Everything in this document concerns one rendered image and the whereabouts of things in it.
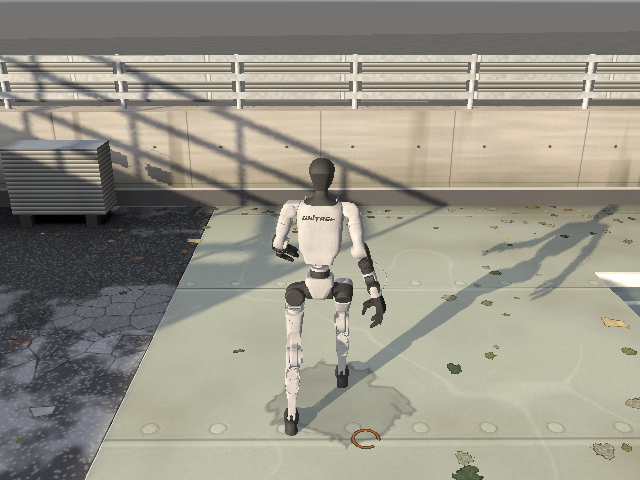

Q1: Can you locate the right robot hand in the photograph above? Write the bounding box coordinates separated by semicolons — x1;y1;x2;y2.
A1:
362;295;386;328

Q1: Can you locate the robot torso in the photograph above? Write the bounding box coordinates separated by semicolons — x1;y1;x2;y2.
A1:
297;196;344;300

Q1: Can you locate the left robot foot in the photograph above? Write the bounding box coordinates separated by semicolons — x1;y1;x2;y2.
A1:
284;408;299;436

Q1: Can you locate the left robot hand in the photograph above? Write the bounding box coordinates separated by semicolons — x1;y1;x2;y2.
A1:
276;244;299;262

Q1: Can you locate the robot right forearm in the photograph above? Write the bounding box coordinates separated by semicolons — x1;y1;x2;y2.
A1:
358;243;382;298

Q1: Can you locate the robot left forearm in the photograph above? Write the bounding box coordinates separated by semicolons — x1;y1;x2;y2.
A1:
272;234;285;254

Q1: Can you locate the left robot upper arm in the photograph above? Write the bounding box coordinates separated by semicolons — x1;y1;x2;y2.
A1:
273;200;301;250

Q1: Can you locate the right robot upper arm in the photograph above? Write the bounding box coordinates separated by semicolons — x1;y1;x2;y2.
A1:
341;202;367;259

